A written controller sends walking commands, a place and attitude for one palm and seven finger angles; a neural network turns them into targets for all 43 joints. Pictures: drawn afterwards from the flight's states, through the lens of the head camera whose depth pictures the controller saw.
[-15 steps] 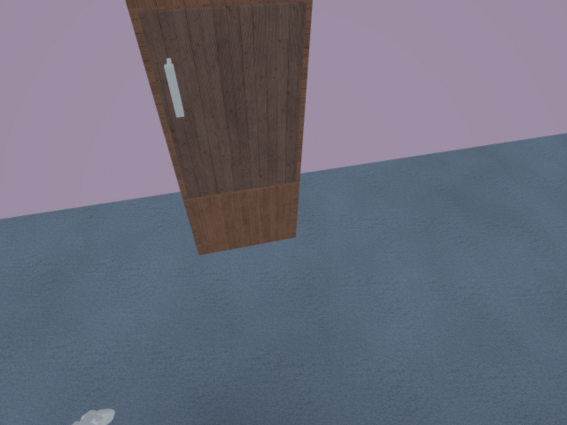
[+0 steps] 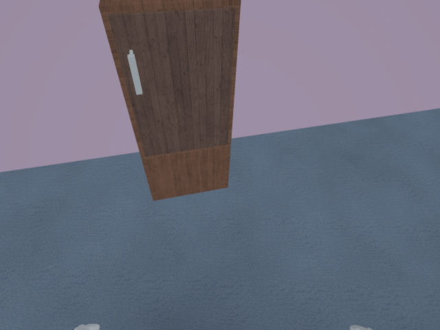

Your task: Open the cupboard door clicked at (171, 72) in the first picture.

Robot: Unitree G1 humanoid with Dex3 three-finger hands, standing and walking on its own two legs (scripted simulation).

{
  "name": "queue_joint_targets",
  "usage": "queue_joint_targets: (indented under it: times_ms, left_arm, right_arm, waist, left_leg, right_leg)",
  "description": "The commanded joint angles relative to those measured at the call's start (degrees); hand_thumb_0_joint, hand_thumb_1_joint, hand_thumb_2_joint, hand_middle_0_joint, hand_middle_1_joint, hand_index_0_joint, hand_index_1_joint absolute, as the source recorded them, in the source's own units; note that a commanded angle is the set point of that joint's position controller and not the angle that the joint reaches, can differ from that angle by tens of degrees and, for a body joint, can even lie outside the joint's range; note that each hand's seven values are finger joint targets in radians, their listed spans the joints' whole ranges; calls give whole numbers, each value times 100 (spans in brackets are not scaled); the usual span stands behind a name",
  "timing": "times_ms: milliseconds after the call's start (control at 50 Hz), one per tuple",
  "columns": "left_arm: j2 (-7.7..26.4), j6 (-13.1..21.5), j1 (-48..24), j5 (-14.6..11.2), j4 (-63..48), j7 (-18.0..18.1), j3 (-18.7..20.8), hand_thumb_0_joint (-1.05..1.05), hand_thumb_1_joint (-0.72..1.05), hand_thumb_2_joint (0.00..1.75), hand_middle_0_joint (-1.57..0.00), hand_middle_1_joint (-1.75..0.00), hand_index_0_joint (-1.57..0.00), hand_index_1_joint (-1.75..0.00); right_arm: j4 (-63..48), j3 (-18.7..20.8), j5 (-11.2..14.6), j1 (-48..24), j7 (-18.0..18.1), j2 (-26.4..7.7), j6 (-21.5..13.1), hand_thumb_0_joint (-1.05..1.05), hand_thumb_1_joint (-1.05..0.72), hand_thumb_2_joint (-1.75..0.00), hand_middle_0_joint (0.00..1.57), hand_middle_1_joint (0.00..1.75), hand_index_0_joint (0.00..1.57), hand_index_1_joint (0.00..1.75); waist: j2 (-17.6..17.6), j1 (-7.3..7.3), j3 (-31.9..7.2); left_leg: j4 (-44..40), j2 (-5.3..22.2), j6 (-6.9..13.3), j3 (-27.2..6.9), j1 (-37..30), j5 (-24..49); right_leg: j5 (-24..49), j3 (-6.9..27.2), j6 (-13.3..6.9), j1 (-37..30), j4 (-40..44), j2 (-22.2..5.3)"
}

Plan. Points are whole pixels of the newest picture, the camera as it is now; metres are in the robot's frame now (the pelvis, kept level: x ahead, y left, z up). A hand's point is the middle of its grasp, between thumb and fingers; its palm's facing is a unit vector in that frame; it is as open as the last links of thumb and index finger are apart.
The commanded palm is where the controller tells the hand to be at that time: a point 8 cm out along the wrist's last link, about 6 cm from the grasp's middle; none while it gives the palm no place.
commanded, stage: stand and wait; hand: left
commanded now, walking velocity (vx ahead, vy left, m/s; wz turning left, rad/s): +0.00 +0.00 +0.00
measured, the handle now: (135, 72) +0.87 +0.35 +0.03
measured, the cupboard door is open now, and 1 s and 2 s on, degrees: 0 0 0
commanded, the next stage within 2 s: look at it before walking up in 0.52 s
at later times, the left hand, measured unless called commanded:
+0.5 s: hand out of the picture +0.07 +0.24 -0.15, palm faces -0.03 -0.94 -0.34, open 7.4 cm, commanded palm none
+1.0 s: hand out of the picture +0.07 +0.23 -0.15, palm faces -0.04 -0.94 -0.33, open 7.4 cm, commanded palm none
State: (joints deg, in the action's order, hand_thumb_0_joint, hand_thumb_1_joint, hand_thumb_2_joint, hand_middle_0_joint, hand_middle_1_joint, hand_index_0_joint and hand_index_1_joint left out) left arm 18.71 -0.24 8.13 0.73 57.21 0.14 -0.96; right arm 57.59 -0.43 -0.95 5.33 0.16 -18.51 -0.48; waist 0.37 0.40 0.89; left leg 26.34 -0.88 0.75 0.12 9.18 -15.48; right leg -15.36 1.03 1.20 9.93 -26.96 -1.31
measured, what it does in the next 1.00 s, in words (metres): stands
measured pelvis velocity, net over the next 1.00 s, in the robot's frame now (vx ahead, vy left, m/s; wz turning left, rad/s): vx -0.01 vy -0.01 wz -0.01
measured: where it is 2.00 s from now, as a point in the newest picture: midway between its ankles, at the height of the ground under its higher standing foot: outside the picture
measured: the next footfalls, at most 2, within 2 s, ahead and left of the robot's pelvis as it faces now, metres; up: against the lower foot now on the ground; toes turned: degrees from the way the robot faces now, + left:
none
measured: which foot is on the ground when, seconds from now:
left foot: down 0.00-1.00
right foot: down 0.00-1.00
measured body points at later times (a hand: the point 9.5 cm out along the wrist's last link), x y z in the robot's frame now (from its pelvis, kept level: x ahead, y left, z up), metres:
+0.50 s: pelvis -0.01 -0.01 +0.00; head -0.01 -0.01 +0.45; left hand +0.07 +0.28 -0.13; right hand +0.06 -0.31 -0.13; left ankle -0.01 +0.11 -0.74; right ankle -0.01 -0.13 -0.74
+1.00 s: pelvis -0.01 -0.01 +0.01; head -0.01 -0.01 +0.46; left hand +0.07 +0.28 -0.13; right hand +0.06 -0.31 -0.13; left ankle -0.01 +0.11 -0.74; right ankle -0.01 -0.13 -0.74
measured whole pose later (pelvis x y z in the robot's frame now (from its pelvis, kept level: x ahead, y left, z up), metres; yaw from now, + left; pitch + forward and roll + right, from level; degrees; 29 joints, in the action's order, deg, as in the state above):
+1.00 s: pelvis -0.01 -0.01 +0.01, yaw -1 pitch -2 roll +0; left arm 19.2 0.4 8.2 0.6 62.1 0.2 -0.5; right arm 63.9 -0.3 -0.6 7.0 0.3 -19.2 -0.5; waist 0.1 -0.1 1.6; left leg 21.1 0.7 -0.6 0.3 7.1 -11.9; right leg -11.6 1.1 0.0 8.1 -21.8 0.2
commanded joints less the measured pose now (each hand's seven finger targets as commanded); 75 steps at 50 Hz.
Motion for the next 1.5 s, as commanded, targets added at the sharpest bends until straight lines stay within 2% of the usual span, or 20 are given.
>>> queue_joint_targets:
  times_ms: [0,180,520,580,700,840,920,1060,1180,1260,1280,1360,1440,1480]
  left_arm:
    - [1223,148,-250,1,-329,67,300,0,90,90,-20,-30,-20,-30]
    - [1233,168,-206,-15,-129,66,305,0,90,90,-20,-30,-20,-30]
    - [1250,163,-260,-11,81,58,278,0,90,90,-20,-30,-20,-30]
    - [1249,176,-258,-7,84,61,286,0,90,90,-20,-30,-20,-30]
    - [1247,181,-270,-6,85,59,292,0,90,90,-20,-30,-20,-30]
    - [1244,199,-229,-13,106,65,293,0,90,90,-20,-30,-20,-30]
    - [1242,191,-224,-12,124,66,285,0,90,90,-20,-30,-20,-30]
    - [1245,184,-226,-10,143,59,280,0,90,90,-20,-30,-20,-30]
    - [1262,191,-226,-4,140,60,288,0,90,90,-20,-30,-20,-30]
    - [1274,182,-212,-8,131,60,302,0,90,90,-20,-30,-20,-30]
    - [1227,161,-195,-6,116,69,306,0,90,90,-20,-30,-20,-30]
    - [697,4,137,-18,113,130,231,0,90,90,-20,-30,-20,-30]
    - [734,-57,266,-7,-39,165,295,0,90,90,-20,-30,-20,-30]
    - [809,-72,314,3,-128,176,342,0,90,90,-20,-30,-20,-30]
  right_arm:
    - [-310,304,19,-274,61,-1190,-134,0,-90,-90,20,30,20,30]
    - [-79,273,42,-200,65,-1208,-135,0,-90,-90,20,30,20,30]
    - [224,245,41,-115,49,-1239,-130,0,-90,-90,20,30,20,30]
    - [228,258,45,-90,46,-1238,-128,0,-90,-90,20,30,20,30]
    - [240,254,44,-84,49,-1228,-133,0,-90,-90,20,30,20,30]
    - [251,250,49,-82,61,-1240,-155,0,-90,-90,20,30,20,30]
    - [257,246,49,-124,62,-1245,-142,0,-90,-90,20,30,20,30]
    - [259,240,48,-124,66,-1266,-147,0,-90,-90,20,30,20,30]
    - [256,247,56,-98,61,-1263,-134,0,-90,-90,20,30,20,30]
    - [239,249,48,-139,48,-1277,-126,0,-90,-90,20,30,20,30]
    - [216,240,49,-104,40,-1202,-105,0,-90,-90,20,30,20,30]
    - [189,137,34,181,18,-618,30,0,-90,-90,20,30,20,30]
    - [46,188,28,268,7,-560,120,0,-90,-90,20,30,20,30]
    - [-47,224,37,362,0,-498,165,0,-90,-90,20,30,20,30]
  waist:
    - [15,-52,-349]
    - [-5,-35,-434]
    - [2,-28,-129]
    - [54,-40,-230]
    - [52,-47,-181]
    - [8,-48,-398]
    - [-36,-43,-244]
    - [-77,-45,-196]
    - [44,-55,-197]
    - [-53,-39,-177]
    - [-32,-37,-167]
    - [-26,-13,-244]
    - [134,29,-232]
    - [431,27,-234]
  left_leg:
    - [-467,667,160,-480,-66,1249]
    - [-558,706,122,-491,-130,1248]
    - [-837,736,86,-521,-59,773]
    - [-811,738,82,-518,-133,838]
    - [-840,744,68,-510,-122,846]
    - [-798,778,66,-480,-281,1214]
    - [-855,776,61,-484,-252,1114]
    - [-907,784,62,-502,-278,1119]
    - [-914,784,55,-507,-272,1050]
    - [-874,767,67,-533,-204,1106]
    - [-803,759,63,-548,-123,1185]
    - [-483,710,-1,-543,178,1358]
    - [-29,586,-11,-569,575,1356]
    - [402,401,-47,-461,757,1083]
  right_leg:
    - [1252,415,-288,-55,452,-541]
    - [1343,462,-298,-227,563,-554]
    - [726,547,-279,-45,865,-541]
    - [785,568,-284,-64,870,-541]
    - [818,576,-281,-41,893,-532]
    - [1318,546,-289,-216,820,-555]
    - [1210,549,-285,-139,873,-548]
    - [1174,548,-273,-127,918,-528]
    - [1118,556,-269,-134,959,-526]
    - [1093,487,-251,-152,904,-562]
    - [1122,437,-235,-155,818,-568]
    - [1165,285,-112,-149,483,-646]
    - [1195,316,-180,-118,297,-824]
    - [1094,469,-364,-47,408,-1100]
